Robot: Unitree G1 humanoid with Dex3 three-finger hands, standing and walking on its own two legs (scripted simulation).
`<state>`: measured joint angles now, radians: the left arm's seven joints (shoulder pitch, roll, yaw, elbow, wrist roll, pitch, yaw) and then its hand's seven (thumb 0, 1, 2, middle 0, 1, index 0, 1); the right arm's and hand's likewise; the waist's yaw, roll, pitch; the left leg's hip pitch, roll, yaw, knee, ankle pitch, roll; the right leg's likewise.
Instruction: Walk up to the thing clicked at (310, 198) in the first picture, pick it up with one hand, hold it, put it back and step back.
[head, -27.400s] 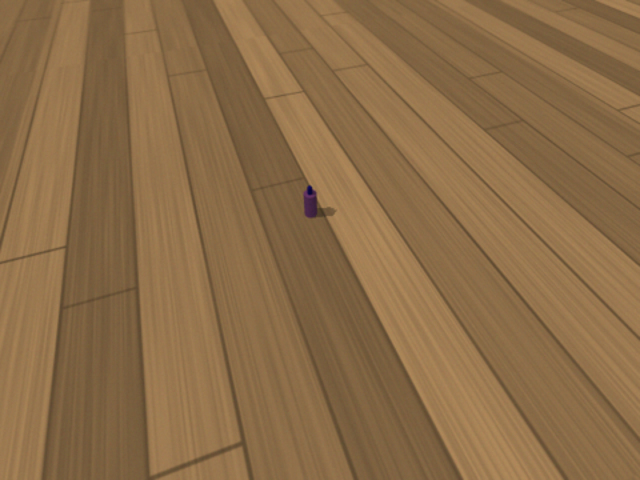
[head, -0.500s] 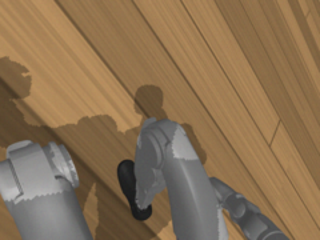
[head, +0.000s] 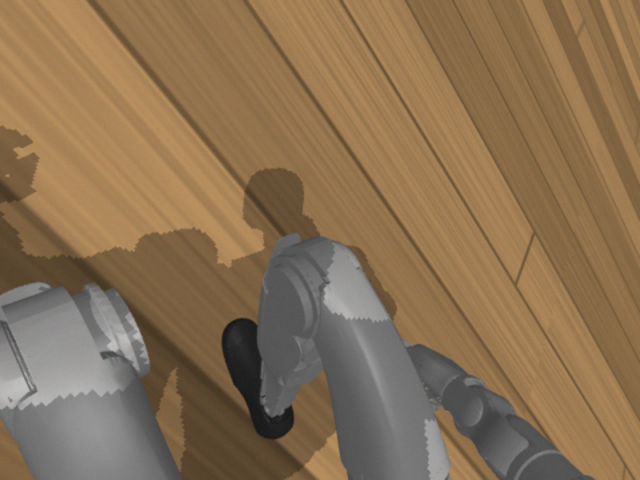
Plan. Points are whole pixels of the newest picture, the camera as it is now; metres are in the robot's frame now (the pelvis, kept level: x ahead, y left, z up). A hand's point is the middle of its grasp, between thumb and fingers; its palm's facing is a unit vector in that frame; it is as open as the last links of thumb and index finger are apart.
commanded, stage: open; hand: left
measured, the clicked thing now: out of the picture +0.45 +0.32 -0.22
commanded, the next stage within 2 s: withdraw in 0.40 s
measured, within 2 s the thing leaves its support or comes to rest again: rests again in 0.20 s
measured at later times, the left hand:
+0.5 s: hand out of the picture +0.45 +0.32 -0.18, palm faces +0.36 -0.93 -0.01, open 14.6 cm
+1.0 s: hand out of the picture +0.47 +0.39 -0.08, palm faces +0.39 -0.92 -0.05, open 17.6 cm
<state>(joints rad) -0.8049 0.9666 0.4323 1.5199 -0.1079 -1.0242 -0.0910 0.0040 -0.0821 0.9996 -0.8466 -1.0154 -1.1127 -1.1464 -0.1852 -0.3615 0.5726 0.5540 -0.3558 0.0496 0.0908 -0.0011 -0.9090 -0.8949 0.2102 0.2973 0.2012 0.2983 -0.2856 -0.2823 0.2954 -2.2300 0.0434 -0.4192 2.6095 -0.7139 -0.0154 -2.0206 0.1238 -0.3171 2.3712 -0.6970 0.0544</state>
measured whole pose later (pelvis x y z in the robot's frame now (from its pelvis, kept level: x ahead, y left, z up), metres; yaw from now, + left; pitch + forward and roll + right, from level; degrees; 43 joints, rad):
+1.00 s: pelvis +0.00 +0.00 +0.01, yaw +1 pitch +19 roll -17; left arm -0.89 1.05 0.52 1.35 -0.11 -0.77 -0.23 -0.01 -0.61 0.02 -0.09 -0.04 -0.09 -0.04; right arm -0.07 -0.35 0.48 0.54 -0.26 0.11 0.06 0.00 -0.91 -0.89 0.21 0.30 0.20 0.30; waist -0.28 -0.19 0.21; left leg -2.26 0.07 -0.34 2.56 -0.69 0.01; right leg -2.07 0.12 -0.26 2.36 -0.68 0.05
